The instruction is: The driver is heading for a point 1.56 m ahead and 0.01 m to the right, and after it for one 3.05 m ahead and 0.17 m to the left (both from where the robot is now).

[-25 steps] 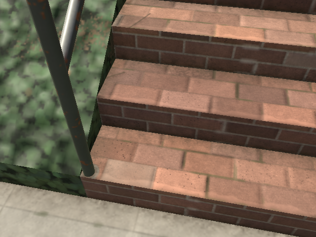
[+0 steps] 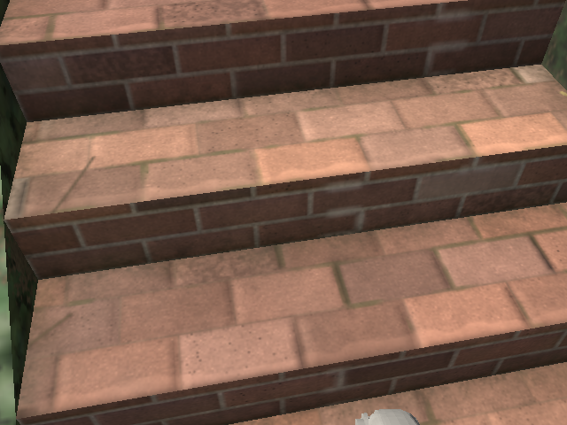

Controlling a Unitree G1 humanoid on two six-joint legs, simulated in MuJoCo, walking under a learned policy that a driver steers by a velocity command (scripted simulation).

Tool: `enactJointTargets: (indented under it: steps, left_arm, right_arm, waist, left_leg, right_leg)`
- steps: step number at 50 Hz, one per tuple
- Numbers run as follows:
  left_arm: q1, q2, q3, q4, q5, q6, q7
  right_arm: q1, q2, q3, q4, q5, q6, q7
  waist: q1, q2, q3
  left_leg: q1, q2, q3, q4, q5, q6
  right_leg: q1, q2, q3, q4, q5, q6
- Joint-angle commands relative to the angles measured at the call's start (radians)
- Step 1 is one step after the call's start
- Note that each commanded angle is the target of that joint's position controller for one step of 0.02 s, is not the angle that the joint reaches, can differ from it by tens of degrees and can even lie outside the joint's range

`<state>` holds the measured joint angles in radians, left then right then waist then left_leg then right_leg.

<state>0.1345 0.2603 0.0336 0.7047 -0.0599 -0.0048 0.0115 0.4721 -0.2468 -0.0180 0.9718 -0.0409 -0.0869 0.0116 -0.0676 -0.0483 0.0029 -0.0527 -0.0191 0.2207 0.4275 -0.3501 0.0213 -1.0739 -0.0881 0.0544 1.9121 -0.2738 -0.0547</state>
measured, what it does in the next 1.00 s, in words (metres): climbs: right foot 0.18 m higher, then left foot 0.18 m higher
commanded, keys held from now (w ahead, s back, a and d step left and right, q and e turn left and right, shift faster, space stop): w+e+shift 0.32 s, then w+shift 0.06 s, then w+q+shift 0.62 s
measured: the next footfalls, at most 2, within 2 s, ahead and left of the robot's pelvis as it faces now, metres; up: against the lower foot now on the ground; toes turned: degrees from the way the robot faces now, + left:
right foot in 0.20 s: +0.33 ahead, -0.10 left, +0.18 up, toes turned -11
left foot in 0.60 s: +0.65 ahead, -0.07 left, +0.36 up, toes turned -21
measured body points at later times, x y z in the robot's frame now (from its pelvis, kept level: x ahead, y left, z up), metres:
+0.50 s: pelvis +0.41 -0.07 +0.20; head +0.41 -0.09 +0.65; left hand +0.43 +0.14 +0.05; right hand +0.67 -0.28 +0.28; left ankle +0.60 +0.00 -0.24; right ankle +0.29 -0.08 -0.55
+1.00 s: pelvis +0.81 -0.18 +0.43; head +0.82 -0.16 +0.88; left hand +1.09 -0.05 +0.42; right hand +0.77 -0.40 +0.29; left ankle +0.66 -0.06 -0.21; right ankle +0.90 -0.33 -0.19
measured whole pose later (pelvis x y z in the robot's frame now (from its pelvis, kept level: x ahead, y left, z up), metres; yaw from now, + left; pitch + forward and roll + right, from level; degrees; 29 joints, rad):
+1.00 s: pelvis +0.81 -0.18 +0.43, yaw -1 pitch +5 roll -5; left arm -0.02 0.07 -0.14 0.47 0.04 -0.16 0.03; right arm 0.49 -0.18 -0.01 0.98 -0.01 -0.11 0.05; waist 0.00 0.06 -0.07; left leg -0.35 -0.15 -0.27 1.20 -0.10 0.16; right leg -0.83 -0.10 -0.15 1.24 -0.50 -0.02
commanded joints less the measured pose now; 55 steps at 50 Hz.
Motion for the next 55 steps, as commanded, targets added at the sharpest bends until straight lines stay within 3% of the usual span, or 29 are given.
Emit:
enactJointTargets:
  steps: [1,4,6,9,10,11,12,14,16,21,24,26,29,30,31,32,33,34,36,39,43,44,45,47,48,49,50,53,55]
  left_arm:
    - [-0.036,-0.104,-0.054,-0.148,0.004,0.015,0.005]
    - [-0.311,-0.116,-0.11,-0.352,0.025,-0.03,-0.047]
    - [-0.22,-0.064,-0.11,-0.377,0.034,-0.021,-0.087]
    - [0.244,0.213,0.041,-0.231,0.065,-0.021,-0.062]
    - [0.33,0.281,0.067,-0.178,0.072,-0.015,-0.069]
    - [0.308,0.378,0.087,-0.141,0.08,0.009,-0.036]
    - [0.315,0.267,0.047,-0.136,0.104,-0.017,-0.002]
    - [0.49,0.021,-0.004,0.036,0.09,-0.075,-0.023]
    - [0.377,-0.05,-0.025,0.067,0.087,-0.077,-0.04]
    - [0.201,-0.052,-0.076,0.14,0.061,-0.047,-0.064]
    - [0.283,-0.019,-0.072,0.204,0.031,-0.051,0.0]
    - [0.385,0.17,-0.023,0.23,0.061,-0.085,0.019]
    - [0.141,0.315,0.037,0.146,0.137,-0.065,0.04]
    - [-0.022,0.242,0.023,0.047,0.149,-0.074,0.052]
    - [-0.14,0.016,-0.028,-0.071,0.194,-0.104,0.016]
    - [-0.05,-0.121,-0.047,-0.149,0.146,-0.149,-0.067]
    - [-0.042,-0.169,-0.081,-0.189,0.098,-0.185,-0.134]
    - [-0.077,-0.195,-0.097,-0.218,0.096,-0.188,-0.156]
    - [-0.057,-0.26,-0.143,-0.237,0.115,-0.181,-0.146]
    - [-0.16,-0.166,-0.157,-0.306,0.12,-0.163,-0.095]
    - [-0.472,-0.193,-0.21,-0.487,0.129,-0.163,-0.024]
    - [-0.505,-0.146,-0.21,-0.509,0.114,-0.181,-0.022]
    - [-0.463,-0.158,-0.186,-0.531,0.103,-0.194,0.007]
    - [0.286,0.181,0.006,-0.323,0.081,-0.171,0.023]
    - [0.501,0.294,0.041,-0.186,0.116,-0.159,0.022]
    - [0.454,0.291,0.042,-0.136,0.095,-0.14,0.056]
    - [0.361,0.169,0.021,-0.082,0.043,-0.127,0.078]
    - [0.156,-0.249,-0.087,0.137,0.094,-0.105,0.039]
    - [0.015,-0.213,-0.071,0.159,0.104,-0.087,0.008]
  right_arm:
    - [-0.029,-0.017,0.038,-0.024,0.009,0.011,-0.015]
    - [-0.041,-0.055,0.044,-0.039,0.009,0.04,-0.055]
    - [-0.151,-0.161,0.034,-0.105,0.015,0.022,-0.108]
    - [-0.192,-0.518,-0.085,-0.212,0.05,0.032,-0.094]
    - [-0.227,-0.419,-0.075,-0.257,0.072,0.035,-0.076]
    - [-0.293,-0.182,-0.021,-0.342,0.016,-0.02,-0.023]
    - [-0.361,-0.115,-0.007,-0.428,-0.001,-0.093,0.025]
    - [-0.546,0.053,0.039,-0.546,-0.01,-0.112,0.048]
    - [-0.479,0.199,0.114,-0.588,-0.04,-0.096,0.061]
    - [-0.533,0.215,0.168,-0.633,0.017,-0.042,0.046]
    - [-0.759,0.172,0.197,-0.727,0.026,-0.04,0.019]
    - [-0.603,0.043,0.11,-0.676,0.013,-0.04,0.006]
    - [-0.185,-0.179,0.002,-0.465,0.08,0.005,0.009]
    - [0.045,-0.245,-0.018,-0.332,0.055,0.015,0.03]
    - [0.119,-0.222,-0.002,-0.176,-0.011,0.019,0.044]
    - [-0.046,0.063,0.064,-0.194,-0.055,0.016,0.004]
    - [-0.084,0.16,0.081,-0.182,-0.033,0.007,0.0]
    - [-0.074,0.158,0.071,-0.148,0.011,0.005,0.014]
    - [-0.097,0.123,0.063,-0.101,0.011,0.005,0.042]
    - [-0.221,0.057,0.048,-0.127,0.038,-0.001,0.027]
    - [0.084,-0.047,0.011,-0.026,0.098,0.011,0.004]
    - [0.077,-0.07,0.005,-0.036,0.117,0.017,-0.015]
    - [0.253,-0.031,0.01,0.002,0.126,-0.008,-0.039]
    - [-0.111,-0.304,-0.065,-0.08,0.035,-0.066,-0.007]
    - [-0.154,-0.144,-0.04,-0.159,0.025,-0.099,0.025]
    - [-0.196,-0.077,-0.031,-0.192,0.004,-0.099,0.058]
    - [-0.349,-0.053,-0.03,-0.284,-0.002,-0.082,0.082]
    - [-0.403,0.176,0.057,-0.453,0.029,0.022,0.101]
    - [-0.208,0.201,0.079,-0.428,0.094,0.053,0.091]
  waist:
    - [0.102,0.107,0.219]
    - [0.108,0.046,0.225]
    - [0.216,0.073,-0.028]
    - [0.417,0.238,-0.421]
    - [0.394,0.148,-0.357]
    - [0.242,-0.449,-0.267]
    - [0.213,-0.403,-0.401]
    - [0.15,-0.056,0.034]
    - [0.01,0.042,0.053]
    - [-0.087,0.146,0.136]
    - [-0.028,0.05,0.005]
    - [-0.09,-0.084,-0.36]
    - [-0.222,-0.179,-0.355]
    - [-0.268,0.056,-0.316]
    - [-0.142,0.567,-0.139]
    - [0.056,0.564,-0.048]
    - [0.097,0.322,0.011]
    - [0.125,0.078,0.085]
    - [0.188,-0.095,0.107]
    - [0.226,-0.096,0.192]
    - [0.048,0.019,0.033]
    - [0.063,0.009,-0.019]
    - [0.052,0.049,-0.224]
    - [0.472,0.251,-0.665]
    - [0.415,-0.244,-0.838]
    - [0.375,-0.497,-0.757]
    - [0.334,-0.35,-0.421]
    - [0.031,0.07,0.043]
    - [-0.114,0.068,0.118]
  left_leg:
    - [0.028,0.367,-0.153,-0.149,0.521,0.071]
    - [-0.06,0.28,0.017,-0.219,0.605,-0.008]
    - [-0.436,0.242,0.13,-0.331,1.173,0.031]
    - [-0.038,0.333,0.001,0.332,2.482,0.136]
    - [-0.113,0.271,-0.071,0.672,1.923,0.13]
    - [-0.568,-0.107,-0.161,1.258,0.209,0.03]
    - [-0.72,-0.132,-0.501,1.555,0.18,0.118]
    - [-0.988,-0.099,-0.434,1.728,0.099,0.169]
    - [-1.131,-0.054,-0.391,2.027,0.025,0.163]
    - [-1.239,0.032,-0.19,1.995,-0.033,0.09]
    - [-0.637,0.032,0.014,1.18,0.204,0.055]
    - [-0.239,-0.07,0.075,1.107,0.1,0.054]
    - [-0.386,-0.058,-0.146,0.623,-0.246,0.123]
    - [-0.199,-0.034,-0.37,0.337,-0.033,0.179]
    - [-0.048,0.028,-0.716,0.178,0.447,0.268]
    - [-0.116,0.131,-1.161,-0.079,0.084,0.353]
    - [-0.173,0.167,-1.187,-0.106,-0.196,0.321]
    - [-0.22,0.142,-0.979,-0.031,-0.115,0.278]
    - [-0.289,0.059,-0.705,0.028,0.068,0.212]
    - [-0.665,0.001,-0.632,-0.149,0.051,0.196]
    - [-0.404,0.053,-0.674,-0.23,0.193,0.24]
    - [-0.579,0.007,-0.55,-0.307,0.678,0.212]
    - [-0.656,0.025,-0.649,-0.179,1.103,0.175]
    - [-0.351,0.09,-0.68,0.409,1.922,0.205]
    - [-0.617,-0.058,-0.607,0.852,1.07,0.188]
    - [-0.804,-0.137,-0.531,1.391,0.309,0.141]
    - [-1.039,-0.074,-0.47,1.674,0.204,0.141]
    - [-1.171,0.034,-0.41,1.992,0.099,0.185]
    - [-1.078,0.097,-0.436,1.708,0.031,0.168]
  right_leg:
    - [-0.459,0.024,0.078,0.459,-0.123,-0.015]
    - [-0.454,-0.014,-0.073,0.095,-0.151,-0.024]
    - [0.425,0.032,-0.26,-0.366,0.09,-0.051]
    - [0.911,0.267,-0.259,-0.548,-0.264,-0.101]
    - [0.996,0.276,-0.028,-0.932,-0.258,-0.166]
    - [1.113,0.043,0.691,-1.409,-0.1,-0.369]
    - [1.158,-0.047,1.212,-1.712,-0.535,-0.318]
    - [0.896,0.012,1.014,-1.656,-0.344,-0.211]
    - [0.752,0.094,0.69,-1.479,-0.069,-0.162]
    - [0.488,0.102,0.244,-1.543,0.149,-0.109]
    - [0.259,0.108,0.015,-1.848,0.478,-0.118]
    - [0.621,-0.017,0.0,-1.75,1.583,-0.167]
    - [1.249,-0.191,0.018,-1.216,2.303,-0.197]
    - [1.088,-0.119,0.032,-0.851,1.841,-0.192]
    - [0.6,0.174,0.04,-0.413,0.324,-0.091]
    - [0.232,0.267,0.163,0.044,0.067,-0.068]
    - [0.07,0.247,0.179,0.265,0.054,-0.112]
    - [-0.039,0.215,0.128,0.339,0.024,-0.122]
    - [-0.17,0.14,0.049,0.391,0.006,-0.096]
    - [-0.03,0.037,-0.06,0.076,0.056,-0.02]
    - [-0.038,-0.031,-0.129,-0.241,-0.091,0.037]
    - [0.45,0.037,-0.328,-0.679,-0.149,0.024]
    - [0.927,0.108,-0.274,-0.732,-0.221,0.038]
    - [1.288,-0.002,0.201,-0.898,-0.382,-0.103]
    - [1.571,-0.252,0.803,-1.295,-0.591,-0.271]
    - [1.529,-0.406,1.254,-1.628,-0.549,-0.36]
    - [1.321,-0.405,1.097,-1.626,-0.668,-0.321]
    - [0.714,-0.307,0.336,-1.455,-0.203,-0.09]
    - [0.529,-0.251,-0.052,-1.548,0.002,0.018]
